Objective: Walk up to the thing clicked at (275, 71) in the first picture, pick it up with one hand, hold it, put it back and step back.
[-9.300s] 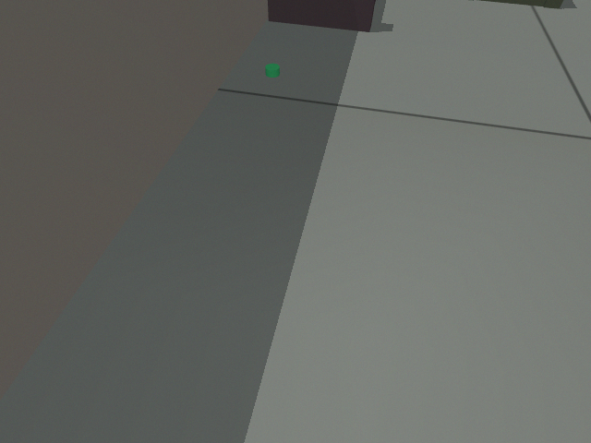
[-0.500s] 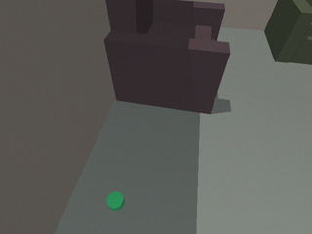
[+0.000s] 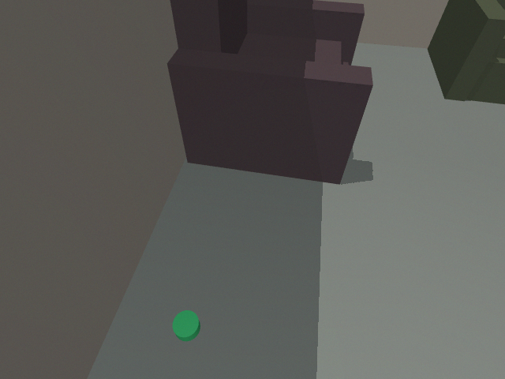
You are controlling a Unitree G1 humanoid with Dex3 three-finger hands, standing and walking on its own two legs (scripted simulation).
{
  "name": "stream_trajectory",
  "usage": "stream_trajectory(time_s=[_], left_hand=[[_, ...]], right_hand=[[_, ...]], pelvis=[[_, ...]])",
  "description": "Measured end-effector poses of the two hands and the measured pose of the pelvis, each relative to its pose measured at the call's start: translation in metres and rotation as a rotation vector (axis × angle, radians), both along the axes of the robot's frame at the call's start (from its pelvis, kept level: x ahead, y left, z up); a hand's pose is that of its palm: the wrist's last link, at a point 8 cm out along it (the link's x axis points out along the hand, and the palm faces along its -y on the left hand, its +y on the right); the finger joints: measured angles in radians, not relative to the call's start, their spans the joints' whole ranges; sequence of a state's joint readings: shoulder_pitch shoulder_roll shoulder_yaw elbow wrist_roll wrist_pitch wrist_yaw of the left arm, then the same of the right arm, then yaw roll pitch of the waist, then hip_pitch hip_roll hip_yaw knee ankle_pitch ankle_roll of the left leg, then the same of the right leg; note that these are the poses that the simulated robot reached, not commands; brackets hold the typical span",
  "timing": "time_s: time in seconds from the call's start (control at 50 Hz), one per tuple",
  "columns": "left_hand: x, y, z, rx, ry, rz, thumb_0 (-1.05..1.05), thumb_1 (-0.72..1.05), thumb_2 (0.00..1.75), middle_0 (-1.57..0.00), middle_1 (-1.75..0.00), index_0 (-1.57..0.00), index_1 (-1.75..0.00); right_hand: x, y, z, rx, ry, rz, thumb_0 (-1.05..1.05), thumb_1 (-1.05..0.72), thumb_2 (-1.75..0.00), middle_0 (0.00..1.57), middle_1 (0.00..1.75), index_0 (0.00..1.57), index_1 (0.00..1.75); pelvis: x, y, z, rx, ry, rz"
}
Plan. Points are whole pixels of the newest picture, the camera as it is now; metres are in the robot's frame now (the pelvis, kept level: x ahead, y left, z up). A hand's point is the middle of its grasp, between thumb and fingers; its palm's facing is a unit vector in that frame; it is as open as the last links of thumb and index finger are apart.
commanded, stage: stand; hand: left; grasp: from above
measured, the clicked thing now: (186, 325) +0.44 +0.24 -0.76
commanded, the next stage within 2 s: rise first in 0.72 s
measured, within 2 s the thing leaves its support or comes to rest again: neither
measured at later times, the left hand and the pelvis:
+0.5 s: hand out of the picture +0.08 +0.26 -0.16, palm faces -0.03 -0.94 -0.34, open 7.4 cm; pelvis +0.00 +0.00 +0.00, yaw +0 degrees
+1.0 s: hand out of the picture +0.13 +0.25 -0.17, palm faces +0.02 -0.95 -0.32, open 8.4 cm; pelvis -0.02 +0.00 -0.01, yaw +0 degrees
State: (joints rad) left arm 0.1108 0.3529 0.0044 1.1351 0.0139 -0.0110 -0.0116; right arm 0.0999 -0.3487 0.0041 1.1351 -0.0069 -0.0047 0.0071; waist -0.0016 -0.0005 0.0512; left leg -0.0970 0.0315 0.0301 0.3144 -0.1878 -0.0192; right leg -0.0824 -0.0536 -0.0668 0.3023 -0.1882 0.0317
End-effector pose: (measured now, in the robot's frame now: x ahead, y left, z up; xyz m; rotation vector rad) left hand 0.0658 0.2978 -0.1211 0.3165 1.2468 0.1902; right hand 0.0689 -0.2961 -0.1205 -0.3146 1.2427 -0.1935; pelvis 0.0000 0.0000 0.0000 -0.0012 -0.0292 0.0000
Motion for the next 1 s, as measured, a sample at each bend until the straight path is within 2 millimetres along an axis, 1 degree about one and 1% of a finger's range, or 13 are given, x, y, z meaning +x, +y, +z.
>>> stream_trajectory(time_s=[0.52, 0.68, 0.84, 0.88, 0.94, 1.0], left_hand=[[0.006, 0.003, 0.0, 0.001, -0.006, -0.004, 0.01, 0.9, 0.9, -0.2, -0.3, -0.21, -0.3], [0.005, 0.004, 0.001, 0.002, -0.011, -0.008, 0.01, 0.9, 0.9, -0.2, -0.3, -0.21, -0.3], [0.0, 0.004, 0.0, -0.002, -0.003, -0.007, 0.01, 0.9, 0.9, -0.2, -0.31, -0.21, -0.3], [0.007, 0.002, 0.0, -0.005, -0.048, 0.012, 0.01, 0.88, 0.92, -0.19, -0.33, -0.19, -0.33], [0.03, -0.002, -0.005, -0.015, -0.104, 0.027, 0.01, 0.8, 0.96, -0.16, -0.41, -0.16, -0.41], [0.056, 0.0, -0.011, -0.018, -0.13, 0.003, 0.01, 0.66, 0.99, -0.12, -0.55, -0.12, -0.55]], right_hand=[[0.005, 0.004, 0.001, -0.003, -0.011, 0.002, 0.01, -0.91, -0.9, 0.2, 0.3, 0.2, 0.3], [0.003, 0.003, 0.001, -0.004, -0.016, -0.002, 0.01, -0.91, -0.9, 0.2, 0.3, 0.2, 0.3], [-0.002, 0.003, 0.002, -0.004, -0.006, -0.007, 0.01, -0.91, -0.9, 0.2, 0.3, 0.2, 0.3], [0.0, 0.006, 0.002, -0.005, -0.051, -0.017, 0.01, -0.92, -0.9, 0.2, 0.3, 0.2, 0.3], [0.002, 0.016, 0.001, 0.007, -0.11, -0.016, 0.01, -0.93, -0.91, 0.2, 0.3, 0.2, 0.3], [0.0, 0.025, -0.003, 0.023, -0.135, -0.019, 0.01, -0.93, -0.91, 0.2, 0.3, 0.2, 0.3]], pelvis=[[0.004, 0.003, 0.0, 0.001, -0.002, -0.004], [0.002, 0.004, 0.0, -0.001, -0.004, -0.004], [0.0, 0.005, 0.0, 0.0, -0.004, -0.005], [-0.003, 0.005, -0.002, 0.0, 0.02, -0.002], [-0.011, 0.004, -0.006, -0.003, 0.055, 0.001], [-0.018, 0.002, -0.013, -0.005, 0.103, -0.005]])
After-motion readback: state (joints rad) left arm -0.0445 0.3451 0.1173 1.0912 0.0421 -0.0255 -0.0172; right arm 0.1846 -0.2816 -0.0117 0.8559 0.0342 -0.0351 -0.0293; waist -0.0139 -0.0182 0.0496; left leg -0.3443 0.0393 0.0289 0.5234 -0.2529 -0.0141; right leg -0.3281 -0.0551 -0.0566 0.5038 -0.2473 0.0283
